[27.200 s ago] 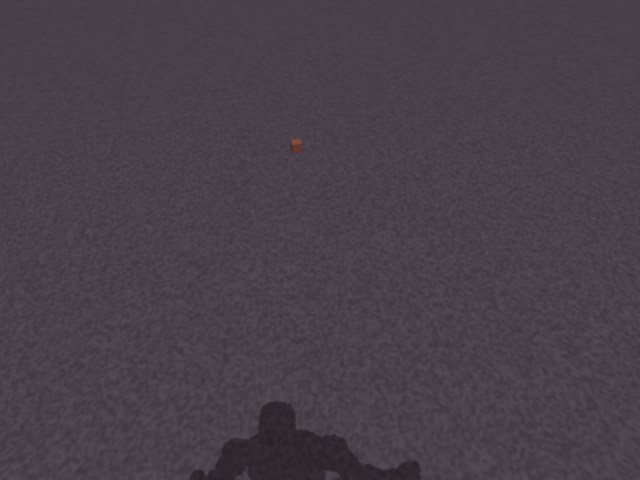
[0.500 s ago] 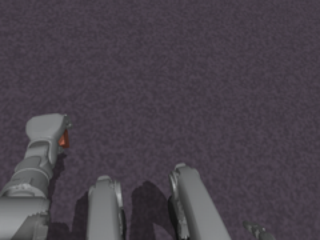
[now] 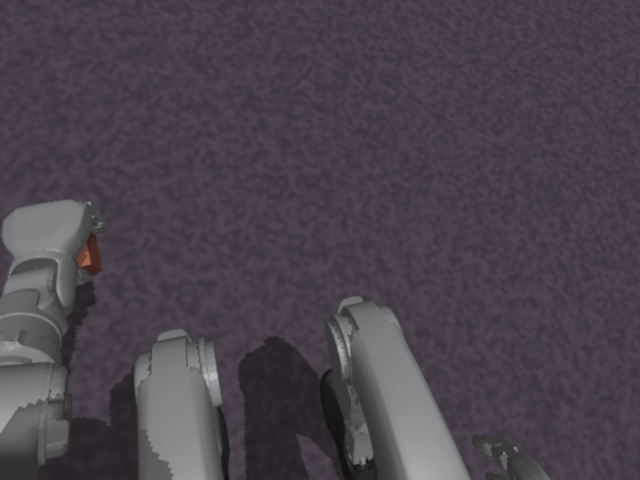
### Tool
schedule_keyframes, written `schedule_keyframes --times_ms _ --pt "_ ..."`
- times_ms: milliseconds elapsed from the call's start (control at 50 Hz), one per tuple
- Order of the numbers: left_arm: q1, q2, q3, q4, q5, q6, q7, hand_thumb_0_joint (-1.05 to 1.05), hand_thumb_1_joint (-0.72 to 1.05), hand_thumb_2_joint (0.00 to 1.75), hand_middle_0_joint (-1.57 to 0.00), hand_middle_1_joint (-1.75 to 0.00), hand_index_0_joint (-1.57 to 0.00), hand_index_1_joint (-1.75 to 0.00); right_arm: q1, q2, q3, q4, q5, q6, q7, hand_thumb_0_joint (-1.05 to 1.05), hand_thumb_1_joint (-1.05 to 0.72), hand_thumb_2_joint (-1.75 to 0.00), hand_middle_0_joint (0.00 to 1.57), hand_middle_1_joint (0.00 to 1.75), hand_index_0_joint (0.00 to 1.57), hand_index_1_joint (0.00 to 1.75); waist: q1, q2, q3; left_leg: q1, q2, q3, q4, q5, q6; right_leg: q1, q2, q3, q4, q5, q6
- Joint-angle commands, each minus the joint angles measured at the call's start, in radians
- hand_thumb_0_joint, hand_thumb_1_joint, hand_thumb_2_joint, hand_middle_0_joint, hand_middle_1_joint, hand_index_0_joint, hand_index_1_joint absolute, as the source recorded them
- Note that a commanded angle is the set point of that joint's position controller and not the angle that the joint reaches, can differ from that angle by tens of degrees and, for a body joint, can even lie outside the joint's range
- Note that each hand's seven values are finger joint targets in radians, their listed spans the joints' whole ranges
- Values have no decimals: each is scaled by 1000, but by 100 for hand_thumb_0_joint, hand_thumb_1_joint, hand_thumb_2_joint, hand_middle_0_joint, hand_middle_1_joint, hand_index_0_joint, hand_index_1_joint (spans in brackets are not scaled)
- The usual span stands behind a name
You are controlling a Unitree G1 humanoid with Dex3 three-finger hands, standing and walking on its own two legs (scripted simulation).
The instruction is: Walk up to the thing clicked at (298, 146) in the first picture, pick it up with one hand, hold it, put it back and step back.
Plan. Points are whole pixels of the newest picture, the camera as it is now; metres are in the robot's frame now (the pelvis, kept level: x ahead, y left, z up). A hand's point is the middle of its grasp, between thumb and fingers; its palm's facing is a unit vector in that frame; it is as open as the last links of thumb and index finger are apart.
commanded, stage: crouch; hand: left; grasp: from above
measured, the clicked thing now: (72, 253) +0.45 +0.27 -0.21
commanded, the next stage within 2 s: lower in 0.30 s
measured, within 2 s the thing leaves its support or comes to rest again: rests again in 1.78 s
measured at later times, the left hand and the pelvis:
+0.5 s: hand (82, 258) +0.45 +0.27 -0.23, palm faces -0.46 -0.06 -0.89, open 8.1 cm; pelvis -0.01 +0.00 -0.05, yaw -2 degrees
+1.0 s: hand (100, 263) +0.45 +0.26 -0.29, palm faces -0.46 -0.08 -0.88, open 8.1 cm; pelvis +0.00 +0.00 -0.08, yaw -4 degrees
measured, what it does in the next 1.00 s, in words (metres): lowers itself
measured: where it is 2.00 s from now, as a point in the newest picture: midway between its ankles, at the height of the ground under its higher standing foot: (285, 465)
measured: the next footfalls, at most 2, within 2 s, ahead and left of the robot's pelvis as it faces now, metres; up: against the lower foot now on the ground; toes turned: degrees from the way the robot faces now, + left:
none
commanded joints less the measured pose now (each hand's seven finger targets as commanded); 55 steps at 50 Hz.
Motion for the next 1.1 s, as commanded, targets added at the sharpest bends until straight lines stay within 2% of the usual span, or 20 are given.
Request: schedule_keyframes --times_ms 0,40,120,140,240,280,400,500,580,620,640,700,720,800,840,920,980,1000,1060,1080 --pt "-366 263 45 -147 -6 -11 51 0 75 47 -115 -32 -115 -32 213 -230 -75 -9 -1 -6 -3 0 -90 -90 20 30 20 30 -5 272 -693 564 0 63 -201 209 40 269 7 -64 -190 251 -67" --pt "-334 246 42 -103 -4 -8 53 0 73 47 -114 -31 -114 -31 215 -228 -68 -10 -4 -8 -1 0 -90 -90 20 30 20 30 -12 247 -682 526 -4 72 -184 193 45 275 7 -64 -192 242 -62" --pt "-373 303 58 -103 -2 -17 62 0 76 48 -116 -33 -116 -33 213 -228 -57 -1 -7 -10 3 0 -90 -90 20 30 20 30 -11 242 -677 456 -6 87 -146 172 52 292 14 -63 -170 228 -60" --pt "-357 272 42 -55 1 -13 61 0 76 46 -116 -32 -116 -32 214 -233 -50 -2 -10 -11 2 0 -90 -90 20 30 20 30 -20 234 -655 449 -7 85 -145 162 52 272 14 -67 -170 221 -60" --pt "-390 329 61 -45 -5 -22 72 0 71 40 -112 -29 -112 -29 197 -239 -36 4 -12 -13 -2 0 -90 -90 20 30 20 30 -12 232 -655 396 -6 88 -112 128 56 265 24 -71 -149 190 -60" --pt "-390 323 56 -31 -1 -21 74 0 73 41 -113 -30 -113 -30 203 -243 -34 4 -14 -15 -2 0 -90 -90 20 30 20 30 -25 229 -634 378 -6 90 -97 127 58 255 23 -74 -139 193 -58" --pt "-374 331 56 -31 -8 -20 69 0 70 45 -116 -24 -114 -26 195 -243 -21 12 -13 -12 -1 0 -90 -90 20 30 20 30 -14 245 -641 384 -3 82 -76 165 53 250 29 -83 -108 232 -58" --pt "-383 306 31 3 -2 -26 69 0 74 44 -118 -25 -116 -27 205 -256 -7 10 -22 -15 6 0 -90 -90 20 30 20 30 -52 248 -590 356 -4 69 -52 162 51 216 30 -104 -77 230 -59" --pt "-407 348 49 -5 5 -43 85 0 74 48 -117 -29 -116 -30 195 -271 0 11 -26 -15 7 0 -90 -90 20 30 20 30 -51 262 -584 353 -1 63 -31 163 49 193 33 -113 -54 232 -59" --pt "-384 336 44 34 16 -45 92 0 76 47 -118 -29 -117 -30 194 -269 6 4 -32 -21 12 0 -90 -90 20 30 20 30 -64 273 -562 350 -3 63 -24 158 46 187 33 -116 -45 228 -59" --pt "-419 366 59 -28 15 -53 100 0 73 47 -117 -30 -115 -31 200 -271 4 12 -34 -24 15 0 -90 -90 20 30 20 30 -61 294 -577 369 0 61 -18 170 44 191 35 -118 -39 240 -60" --pt "-366 358 69 16 10 -44 120 0 73 46 -116 -29 -115 -30 174 -278 5 2 -37 -25 18 0 -90 -90 20 30 20 30 -47 309 -597 393 2 56 -12 180 39 173 37 -126 -20 245 -62" --pt "-393 384 81 -8 17 -46 129 0 74 48 -116 -31 -115 -32 179 -279 8 2 -40 -26 21 0 -90 -90 20 30 20 30 -56 329 -613 385 1 59 -6 185 40 190 38 -123 -18 253 -62" --pt "-386 393 98 -5 17 -36 145 0 78 51 -119 -29 -118 -31 183 -285 10 6 -50 -32 28 0 -90 -90 20 30 20 30 -68 323 -593 380 3 55 16 203 40 177 35 -130 -1 271 -59" --pt "-374 367 66 61 25 -33 143 0 76 48 -119 -27 -117 -29 179 -281 21 10 -55 -41 36 0 -90 -90 20 30 20 30 -79 314 -547 352 5 57 35 185 43 165 39 -128 -3 264 -58" --pt "-359 429 115 28 8 -41 158 0 78 48 -117 -31 -117 -31 195 -290 31 19 -60 -43 43 0 -89 -89 20 30 20 30 -69 285 -578 313 7 58 61 212 50 244 42 -126 -7 295 -47" --pt "-354 397 83 82 9 -40 156 0 80 48 -119 -32 -119 -32 177 -285 43 12 -62 -47 55 0 -89 -89 20 30 20 30 -89 288 -563 301 10 48 63 199 50 239 51 -131 3 287 -48" --pt "-368 410 95 71 4 -45 162 0 81 47 -119 -33 -119 -32 184 -299 45 13 -64 -53 56 0 -90 -90 20 30 20 30 -96 290 -542 301 9 44 66 199 48 217 49 -142 7 282 -51" --pt "-362 452 116 65 23 -56 165 0 82 47 -120 -32 -120 -32 198 -322 52 12 -71 -61 63 0 -90 -90 20 30 20 30 -94 316 -534 328 9 38 77 236 40 218 48 -157 19 303 -58" --pt "-315 421 98 126 23 -51 168 0 81 48 -120 -31 -120 -32 174 -315 60 8 -67 -61 66 0 -90 -90 20 30 20 30 -85 305 -535 317 10 32 64 217 39 215 54 -158 24 285 -58"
